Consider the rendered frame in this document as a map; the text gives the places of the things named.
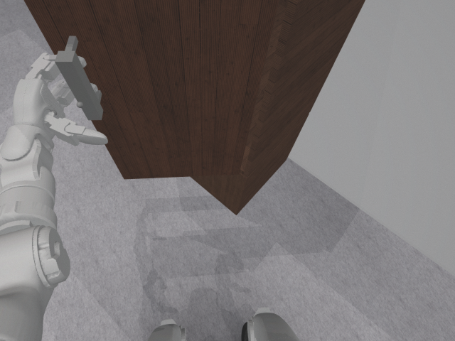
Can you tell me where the handle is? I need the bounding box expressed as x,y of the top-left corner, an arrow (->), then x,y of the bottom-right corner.
55,36 -> 103,120

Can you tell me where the robot left upper arm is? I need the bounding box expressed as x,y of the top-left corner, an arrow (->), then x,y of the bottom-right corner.
0,225 -> 70,341

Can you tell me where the cupboard door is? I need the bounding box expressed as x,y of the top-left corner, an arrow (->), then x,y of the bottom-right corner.
24,0 -> 279,179

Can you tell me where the robot left shin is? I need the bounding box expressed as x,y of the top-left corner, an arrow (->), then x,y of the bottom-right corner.
160,319 -> 176,326

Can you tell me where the left robot thigh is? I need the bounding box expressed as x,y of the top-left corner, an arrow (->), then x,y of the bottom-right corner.
147,324 -> 186,341

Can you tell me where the left robot hand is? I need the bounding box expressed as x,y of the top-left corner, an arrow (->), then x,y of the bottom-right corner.
13,53 -> 108,146

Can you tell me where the robot left forearm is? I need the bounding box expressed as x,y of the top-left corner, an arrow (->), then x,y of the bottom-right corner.
0,124 -> 57,235

